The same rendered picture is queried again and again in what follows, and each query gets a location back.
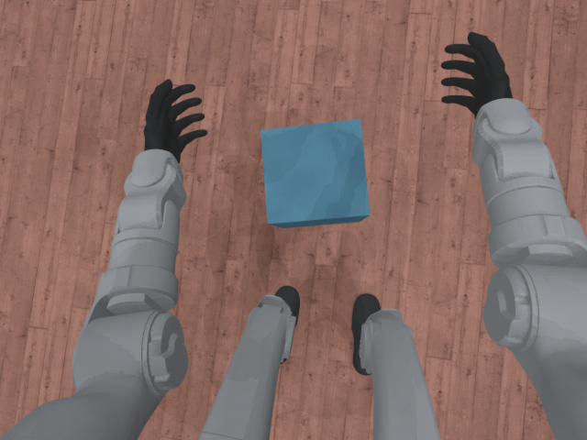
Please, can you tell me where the robot right forearm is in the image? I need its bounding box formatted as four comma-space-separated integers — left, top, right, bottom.
471, 98, 587, 268

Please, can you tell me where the robot left forearm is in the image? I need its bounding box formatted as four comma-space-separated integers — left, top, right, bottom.
72, 149, 186, 389

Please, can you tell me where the left robot hand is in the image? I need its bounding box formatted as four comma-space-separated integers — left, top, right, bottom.
144, 79, 207, 164

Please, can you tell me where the right robot hand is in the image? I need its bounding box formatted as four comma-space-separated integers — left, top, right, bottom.
441, 32, 513, 119

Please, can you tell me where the robot right upper arm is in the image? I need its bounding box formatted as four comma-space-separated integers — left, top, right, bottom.
482, 263, 587, 440

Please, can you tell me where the robot right foot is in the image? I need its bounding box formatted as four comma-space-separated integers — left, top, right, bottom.
351, 293, 381, 376

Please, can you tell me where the robot left upper arm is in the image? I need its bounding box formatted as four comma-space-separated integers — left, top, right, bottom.
0, 310, 189, 440

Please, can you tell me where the robot foot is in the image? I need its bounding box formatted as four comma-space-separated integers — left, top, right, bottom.
275, 286, 300, 364
351, 293, 381, 376

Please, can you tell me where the robot left foot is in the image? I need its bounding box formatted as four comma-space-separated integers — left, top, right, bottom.
275, 286, 300, 364

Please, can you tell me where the carton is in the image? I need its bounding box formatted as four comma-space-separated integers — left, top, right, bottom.
260, 119, 370, 228

